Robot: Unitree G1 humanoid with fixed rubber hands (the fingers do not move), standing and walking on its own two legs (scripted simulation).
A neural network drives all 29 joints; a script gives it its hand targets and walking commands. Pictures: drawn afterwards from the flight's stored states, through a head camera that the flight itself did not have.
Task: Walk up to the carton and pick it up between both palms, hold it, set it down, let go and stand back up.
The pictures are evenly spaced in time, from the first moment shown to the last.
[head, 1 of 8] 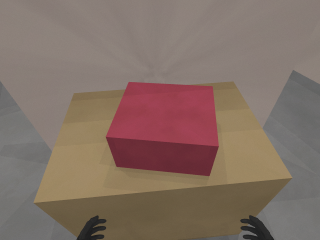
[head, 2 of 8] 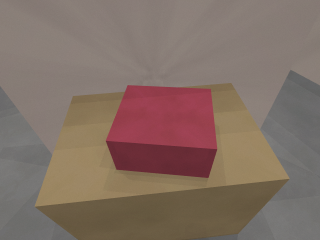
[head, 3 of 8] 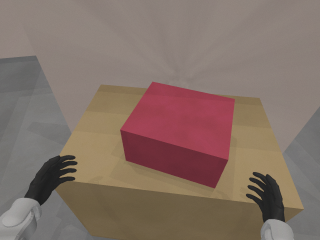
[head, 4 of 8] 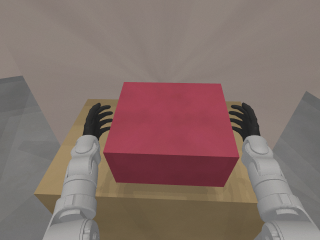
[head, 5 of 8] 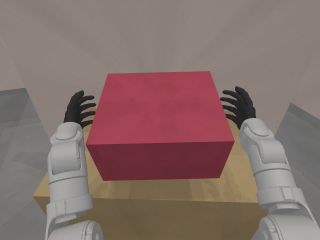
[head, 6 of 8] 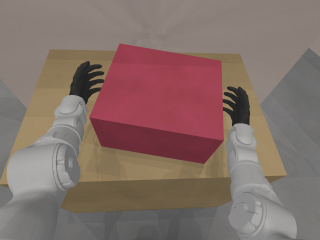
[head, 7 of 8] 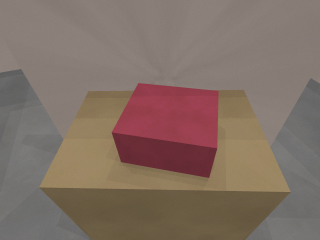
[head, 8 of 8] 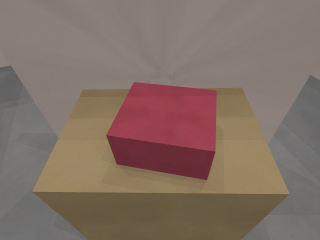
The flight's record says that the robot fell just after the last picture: no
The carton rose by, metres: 0.21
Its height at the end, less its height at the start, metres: +0.00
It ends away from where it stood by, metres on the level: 0.01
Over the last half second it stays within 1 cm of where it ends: yes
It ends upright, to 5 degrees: yes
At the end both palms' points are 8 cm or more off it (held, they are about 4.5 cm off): yes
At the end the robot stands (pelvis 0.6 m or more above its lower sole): yes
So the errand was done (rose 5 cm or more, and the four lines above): yes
